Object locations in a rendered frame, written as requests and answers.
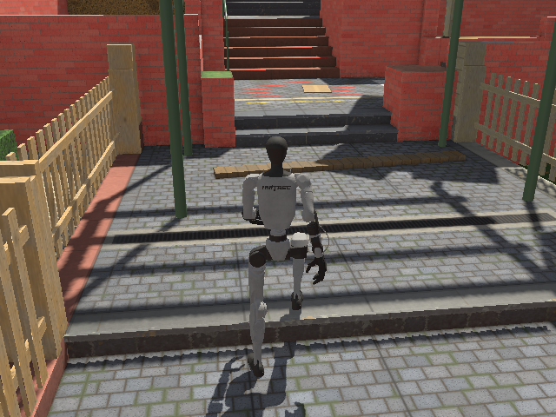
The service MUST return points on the left robot upper arm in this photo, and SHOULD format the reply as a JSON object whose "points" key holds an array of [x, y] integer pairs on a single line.
{"points": [[248, 196]]}

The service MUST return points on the robot left hand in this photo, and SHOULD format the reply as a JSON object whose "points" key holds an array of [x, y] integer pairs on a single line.
{"points": [[257, 221]]}

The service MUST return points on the right robot upper arm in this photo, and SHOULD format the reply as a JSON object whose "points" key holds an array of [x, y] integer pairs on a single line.
{"points": [[307, 197]]}

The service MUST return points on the robot torso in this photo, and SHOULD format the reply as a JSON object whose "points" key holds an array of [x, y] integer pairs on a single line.
{"points": [[277, 199]]}

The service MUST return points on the robot right forearm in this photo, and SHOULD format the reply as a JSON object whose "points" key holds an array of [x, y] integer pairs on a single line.
{"points": [[315, 237]]}

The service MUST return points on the left robot shin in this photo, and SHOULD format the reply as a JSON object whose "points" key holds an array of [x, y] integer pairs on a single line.
{"points": [[257, 330]]}

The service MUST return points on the robot right hand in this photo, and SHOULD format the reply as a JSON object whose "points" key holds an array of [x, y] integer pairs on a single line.
{"points": [[321, 262]]}

